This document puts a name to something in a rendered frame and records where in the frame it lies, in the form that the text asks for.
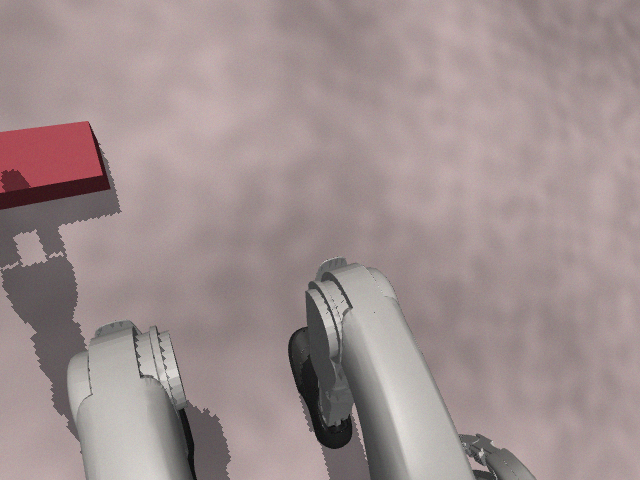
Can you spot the right robot foot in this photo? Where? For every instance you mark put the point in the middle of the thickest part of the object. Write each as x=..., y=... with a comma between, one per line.
x=333, y=437

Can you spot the left robot foot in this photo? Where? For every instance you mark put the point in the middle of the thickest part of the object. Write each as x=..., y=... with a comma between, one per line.
x=189, y=440

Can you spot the right robot hand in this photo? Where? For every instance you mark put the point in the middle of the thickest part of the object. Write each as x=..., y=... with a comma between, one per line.
x=501, y=463

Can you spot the carton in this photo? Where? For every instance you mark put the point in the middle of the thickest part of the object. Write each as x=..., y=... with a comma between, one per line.
x=48, y=163

